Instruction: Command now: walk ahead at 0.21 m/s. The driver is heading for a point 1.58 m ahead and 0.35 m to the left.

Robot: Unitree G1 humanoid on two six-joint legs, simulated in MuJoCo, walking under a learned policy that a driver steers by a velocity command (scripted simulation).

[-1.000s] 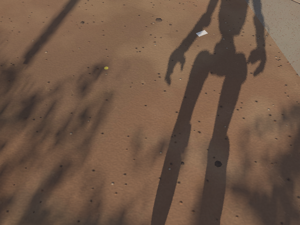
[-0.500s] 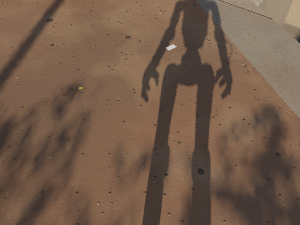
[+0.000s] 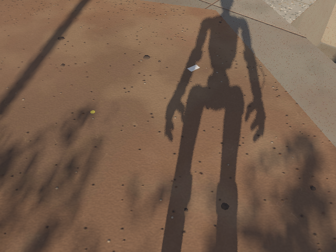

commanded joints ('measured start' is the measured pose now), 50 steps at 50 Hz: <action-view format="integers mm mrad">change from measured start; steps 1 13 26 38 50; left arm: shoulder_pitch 115 -24 -323 -2 164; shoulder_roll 169 117 22 123 71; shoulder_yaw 47 51 23 80 44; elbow -2 -122 -236 -159 -81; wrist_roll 9 30 12 -8 2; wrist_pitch -4 -72 -52 -74 -129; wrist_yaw -1 -45 -71 -43 -27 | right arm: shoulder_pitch -94 223 281 141 -160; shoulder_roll -66 -157 -53 -80 -10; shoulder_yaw -13 -70 -20 -46 -41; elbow -88 -41 -11 -89 -201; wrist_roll -15 7 12 10 10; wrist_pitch -24 -78 -124 -112 -59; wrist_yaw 11 16 4 16 53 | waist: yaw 58 -55 -38 62 14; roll -157 93 70 -31 -56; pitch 198 137 139 -25 101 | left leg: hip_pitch -284 244 203 -436 -428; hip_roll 17 384 173 38 90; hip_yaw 47 -571 -32 -43 39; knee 218 -416 -382 849 330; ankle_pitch -97 -437 692 22 354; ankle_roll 24 175 115 73 11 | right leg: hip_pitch -90 -652 -569 144 -25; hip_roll -336 -83 -91 -412 -220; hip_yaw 435 -8 -181 445 -92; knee -302 728 343 -195 -293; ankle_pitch -529 -160 213 -136 462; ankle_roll -198 -53 23 -272 -84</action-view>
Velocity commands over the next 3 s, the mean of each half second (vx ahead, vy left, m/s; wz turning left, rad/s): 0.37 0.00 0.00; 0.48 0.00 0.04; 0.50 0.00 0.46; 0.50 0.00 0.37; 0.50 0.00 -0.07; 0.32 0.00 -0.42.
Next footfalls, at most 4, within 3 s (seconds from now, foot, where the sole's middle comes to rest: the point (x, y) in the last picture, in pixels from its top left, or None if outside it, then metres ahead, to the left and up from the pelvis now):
0.20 left None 0.11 0.13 -0.78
0.68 right None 0.46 -0.01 -0.78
1.24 left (141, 208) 0.74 0.15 -0.78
1.78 right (152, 145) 1.10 0.11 -0.78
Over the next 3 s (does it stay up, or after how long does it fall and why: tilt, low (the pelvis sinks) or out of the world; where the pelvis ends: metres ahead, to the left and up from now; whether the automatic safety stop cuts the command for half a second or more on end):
stays up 1.40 0.37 -0.01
